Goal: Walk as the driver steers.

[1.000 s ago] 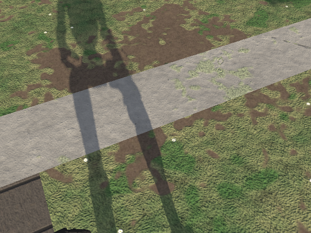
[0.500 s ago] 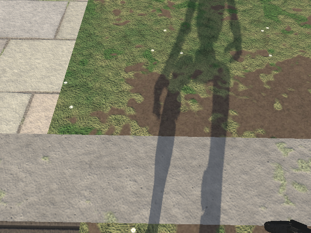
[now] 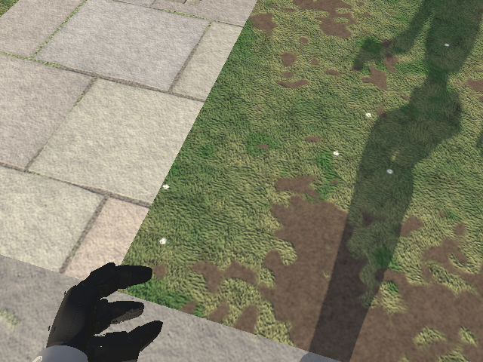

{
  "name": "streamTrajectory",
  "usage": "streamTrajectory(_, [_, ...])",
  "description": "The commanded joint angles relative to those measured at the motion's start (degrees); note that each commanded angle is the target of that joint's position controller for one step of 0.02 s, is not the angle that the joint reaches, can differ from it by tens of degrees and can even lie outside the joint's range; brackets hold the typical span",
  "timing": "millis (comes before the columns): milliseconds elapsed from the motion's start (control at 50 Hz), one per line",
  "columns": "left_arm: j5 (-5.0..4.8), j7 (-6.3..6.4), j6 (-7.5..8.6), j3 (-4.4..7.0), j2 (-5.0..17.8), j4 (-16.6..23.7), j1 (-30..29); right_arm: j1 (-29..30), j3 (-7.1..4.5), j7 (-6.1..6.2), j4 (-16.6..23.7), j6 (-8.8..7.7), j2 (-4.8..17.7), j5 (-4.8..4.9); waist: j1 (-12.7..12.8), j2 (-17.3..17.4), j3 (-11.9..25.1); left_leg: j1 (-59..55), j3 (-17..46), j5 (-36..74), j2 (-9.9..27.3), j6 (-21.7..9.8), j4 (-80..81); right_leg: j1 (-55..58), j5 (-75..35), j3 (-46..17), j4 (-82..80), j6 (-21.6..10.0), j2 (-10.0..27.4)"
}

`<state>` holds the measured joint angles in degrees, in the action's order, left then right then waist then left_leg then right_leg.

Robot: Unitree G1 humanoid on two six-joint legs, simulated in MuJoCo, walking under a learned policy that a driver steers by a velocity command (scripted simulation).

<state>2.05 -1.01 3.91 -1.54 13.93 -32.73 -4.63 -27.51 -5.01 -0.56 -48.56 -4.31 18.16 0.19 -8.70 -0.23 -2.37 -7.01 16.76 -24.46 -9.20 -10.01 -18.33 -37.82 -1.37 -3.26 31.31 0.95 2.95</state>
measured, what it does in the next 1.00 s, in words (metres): walks ahead, turning right: right foot, then left foot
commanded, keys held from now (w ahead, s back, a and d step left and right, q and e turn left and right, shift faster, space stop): e+shift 1.00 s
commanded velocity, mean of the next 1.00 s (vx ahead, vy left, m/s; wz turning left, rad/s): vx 0.22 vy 0.00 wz -0.57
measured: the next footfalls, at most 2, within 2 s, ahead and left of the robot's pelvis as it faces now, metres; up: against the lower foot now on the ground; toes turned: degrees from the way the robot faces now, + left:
right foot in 0.04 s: +0.25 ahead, -0.15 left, +0.00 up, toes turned +4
left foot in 0.44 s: +0.44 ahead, +0.06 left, +0.00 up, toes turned -15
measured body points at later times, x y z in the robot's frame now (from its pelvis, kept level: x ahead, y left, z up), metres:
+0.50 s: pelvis +0.27 -0.02 +0.00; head +0.31 -0.01 +0.45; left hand +0.37 +0.27 -0.11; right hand +0.50 -0.28 -0.04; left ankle +0.40 +0.07 -0.72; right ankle +0.21 -0.15 -0.68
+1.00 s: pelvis +0.30 -0.07 +0.02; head +0.32 -0.13 +0.46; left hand +0.60 +0.06 -0.05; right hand +0.25 -0.41 -0.09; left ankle +0.41 +0.05 -0.64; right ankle +0.26 -0.16 -0.72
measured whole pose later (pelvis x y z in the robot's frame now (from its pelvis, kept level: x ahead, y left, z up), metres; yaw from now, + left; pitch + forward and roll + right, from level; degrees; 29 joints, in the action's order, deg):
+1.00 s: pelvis +0.30 -0.07 +0.02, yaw -39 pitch +4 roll +3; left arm -0.2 0.9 -2.0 4.3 18.6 -32.1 13.0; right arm -4.8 -5.8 2.0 -41.4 -0.1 18.8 -0.7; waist 0.0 1.1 -2.3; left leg 34.6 2.5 -21.1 -0.1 2.7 -62.9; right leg -21.4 12.7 -4.9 30.9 -2.5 -1.6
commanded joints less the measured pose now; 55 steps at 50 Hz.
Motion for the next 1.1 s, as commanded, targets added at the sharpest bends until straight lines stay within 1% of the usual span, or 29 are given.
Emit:
streamTrajectory(20, [-0.03,1.94,1.47,4.49,11.0,-1.5,18.0,4.7,-2.68,0.4,3.1,-1.08,12.2,-0.41,13.9,3.9,10.7,9.1,3.3,65.5,9.1,2.0,-22.1,32.8,-1.8,5.0,-4.1,-2.6,-4.7])
streamTrajectory(40, [0.97,2.83,2.1,5.4,13.1,-4.5,28.8,6.5,-1.68,0.46,3.7,-1.66,8.3,-0.66,18.6,3.9,14.9,15.8,1.2,56.1,7.0,3.4,-36.3,44.5,-2.2,1.8,-2.2,-4.1,0.8])
streamTrajectory(60, [3.57,2.58,2.93,6.14,17.3,-5.6,31.8,-3.1,0.7,0.82,4.9,-1.6,-2.5,2.08,12.1,-15.7,23.5,34.5,-5.6,-1.5,-1.9,7.1,-60.8,63.3,-28.9,-25.3,1.5,-13.7,22.6])
streamTrajectory(80, [1.26,0.9,2.25,7.19,16.8,-6.6,32.5,-7.0,0.77,1.55,3.3,-0.96,2.8,1.12,12.6,-15.1,31.6,39.8,-6.6,-5.8,-2.3,6.9,-69.0,65.3,-27.8,-41.5,-2.6,-19.4,24.1])
streamTrajectory(100, [0.1,0.33,2.03,6.23,11.5,-5.7,26.6,-0.6,0.77,1.62,3.2,-0.55,3.7,-0.31,11.8,-8.3,22.9,41.6,-6.4,-0.6,1.6,7.3,-67.6,56.6,-26.0,-32.8,-5.1,-18.4,19.8])
streamTrajectory(120, [-2.35,-0.03,3.25,5.06,6.8,-5.6,23.0,6.9,2.13,0.87,6.0,-0.23,2.2,1.05,13.3,-9.7,16.5,44.9,-6.0,-3.4,5.1,8.8,-67.6,53.3,-25.8,-24.3,-7.3,-17.2,14.6])
streamTrajectory(160, [-3.82,-0.38,3.83,5.07,7.6,-7.4,22.0,17.2,1.76,0.49,10.0,-0.42,4.6,-0.96,12.3,-2.2,7.9,46.3,-10.6,-2.6,8.3,9.5,-61.1,41.4,-30.4,-17.9,-10.5,-15.3,9.0])
streamTrajectory(220, [-3.32,0.17,3.53,5.71,9.5,-8.1,20.1,17.2,3.1,0.37,12.9,-0.92,1.6,-1.23,7.2,-0.8,6.4,43.5,-10.5,1.0,10.5,11.1,-45.2,33.0,-32.9,-17.6,-13.3,-16.4,8.4])
streamTrajectory(260, [-3.05,1.1,2.28,7.01,13.5,-7.1,17.8,19.5,4.22,0.69,13.7,-0.99,0.2,-0.59,6.4,-2.2,6.5,34.3,-13.0,6.0,8.3,12.2,-30.7,22.7,-33.9,-13.3,-14.3,-15.8,5.8])
streamTrajectory(300, [-3.5,2.0,1.0,8.1,16.1,-6.6,18.6,21.9,4.14,0.67,13.7,-0.35,1.4,-0.15,6.9,-5.1,8.7,25.6,-13.6,16.9,5.1,12.6,-22.2,18.6,-26.3,-11.8,-14.0,-13.1,3.2])
streamTrajectory(400, [-4.49,3.45,-1.3,8.03,12.7,-4.5,18.8,23.8,2.13,1.11,14.6,0.56,5.0,-0.77,5.2,-6.3,7.9,16.6,-9.0,28.6,6.7,10.7,-7.2,17.3,-2.2,-17.6,-5.1,-5.8,-0.5])
streamTrajectory(420, [-4.24,3.39,-1.68,7.36,9.8,-4.1,19.6,21.7,1.58,1.42,14.1,0.45,5.9,-1.42,5.0,-4.1,8.7,11.7,-8.6,33.2,10.6,8.9,-4.3,14.4,4.9,-16.0,1.9,-3.7,-3.7])
streamTrajectory(440, [-3.14,3.15,-1.88,6.05,5.0,-3.4,23.1,17.5,1.04,2.11,14.0,0.84,8.5,-2.35,5.8,6.8,13.6,0.9,2.2,52.2,24.7,3.4,-6.6,5.7,31.2,-9.3,18.2,-0.8,-8.5])
streamTrajectory(460, [-3.24,2.69,-1.91,5.71,5.1,-4.0,34.8,17.8,1.95,1.81,15.1,1.93,6.2,-3.32,11.0,14.2,20.8,-2.4,13.6,62.4,36.7,-4.6,-9.0,1.7,46.3,-6.8,29.1,0.4,-8.9])
streamTrajectory(480, [-3.98,2.44,-2.56,6.57,9.8,-3.8,36.0,21.1,0.89,1.59,15.0,2.95,6.9,-1.68,11.8,16.4,20.6,0.1,17.2,46.7,38.1,-8.1,-5.1,-2.0,41.2,-2.9,37.7,2.4,-4.2])
streamTrajectory(520, [-4.22,3.66,-4.77,8.2,13.3,-4.4,29.1,25.2,1.81,1.81,15.7,3.3,2.2,-1.0,10.2,8.1,11.4,9.9,5.5,24.2,28.5,-3.9,-0.6,-4.8,31.5,-1.2,43.2,4.4,-0.4])
streamTrajectory(580, [-3.19,3.89,-6.83,8.16,10.4,-2.3,26.9,28.8,1.17,2.28,14.9,3.11,3.1,-1.88,12.0,7.9,6.8,22.0,-6.8,26.0,24.0,-2.6,2.5,1.3,24.4,1.0,42.9,5.4,1.1])
streamTrajectory(680, [-3.12,2.01,-6.45,6.53,6.6,1.3,20.1,26.3,-0.34,3.23,12.2,3.22,5.3,-1.13,9.9,7.6,9.8,18.3,-14.1,30.3,26.3,-3.4,1.5,6.4,18.9,2.7,26.4,3.7,3.4])
streamTrajectory(760, [-3.36,0.19,-7.22,7.27,8.9,2.4,18.7,25.3,-1.89,2.22,10.9,3.21,8.3,0.14,9.6,9.4,9.7,17.9,-18.3,28.0,28.4,-0.7,-0.7,14.7,18.2,6.4,14.2,0.6,1.8])
streamTrajectory(800, [-3.25,-0.1,-7.75,7.99,9.2,1.9,20.2,25.0,-2.13,1.69,10.2,3.1,8.0,1.3,11.1,8.0,9.6,18.6,-21.2,23.2,27.9,3.0,-5.8,20.7,14.1,8.4,4.1,-2.0,-0.4])
streamTrajectory(820, [-2.91,0.39,-7.82,8.85,10.5,1.0,22.3,22.6,-1.86,1.43,9.2,3.19,6.1,1.47,11.5,4.9,9.1,22.2,-23.5,17.2,25.4,6.3,-11.6,25.9,11.0,7.4,-0.2,-4.1,-2.1])
streamTrajectory(840, [-2.71,1.32,-7.5,10.58,16.1,0.9,25.2,20.0,-1.39,1.1,8.7,3.69,3.6,0.29,11.3,-8.4,6.4,33.9,-29.0,3.7,19.4,11.7,-27.0,33.2,-5.3,-6.2,-7.8,-8.5,5.7])
streamTrajectory(860, [-1.4,1.61,-6.54,11.45,23.5,3.6,23.3,22.6,-0.68,1.38,13.3,3.77,2.2,-1.98,9.1,-23.4,6.1,52.5,-24.7,-14.0,10.7,15.5,-42.9,37.5,-14.9,-29.2,-9.8,-19.4,18.3])
streamTrajectory(880, [-0.07,0.88,-4.99,11.07,20.8,4.2,24.0,28.4,-1.46,1.91,14.2,3.42,5.3,-1.69,14.1,-15.1,10.5,53.5,-14.3,-12.4,9.8,14.0,-50.8,35.4,-8.9,-29.6,-12.4,-21.6,18.3])
streamTrajectory(900, [-0.21,0.78,-3.92,10.43,19.4,3.8,22.2,29.0,-1.71,2.32,14.3,3.32,5.8,-0.33,12.2,-11.7,8.7,53.4,-12.1,-6.8,10.1,12.2,-51.3,33.7,-3.9,-25.5,-12.8,-18.4,15.0])
streamTrajectory(920, [-1.66,1.29,-3.82,10.02,17.4,4.2,18.5,26.7,-1.93,2.93,12.8,3.36,5.8,-0.37,9.7,-7.9,7.7,53.0,-11.3,-1.4,11.1,11.6,-49.4,32.2,-0.9,-21.6,-11.8,-14.9,12.0])
streamTrajectory(940, [-2.8,1.82,-4.32,9.25,15.4,4.9,15.5,25.2,-2.14,3.31,12.0,3.49,6.5,-0.94,8.4,-7.5,7.6,51.3,-11.0,1.6,11.3,11.9,-47.5,30.3,-1.7,-19.3,-10.8,-13.3,10.7])
streamTrajectory(980, [-2.46,2.78,-5.11,8.57,14.0,6.1,13.4,23.6,-2.01,2.83,11.1,3.27,5.6,-1.25,7.1,-7.5,9.6,45.4,-11.6,5.8,9.2,12.8,-46.3,26.6,-4.8,-16.8,-9.7,-12.4,7.6])
streamTrajectory(1100, [-3.0,3.83,-6.02,9.39,15.2,6.5,14.4,25.9,-0.62,1.52,10.8,2.78,3.0,-0.09,8.8,-8.4,9.9,40.3,-9.5,8.0,4.9,14.0,-27.5,27.3,1.7,-22.9,-8.1,-12.1,5.1])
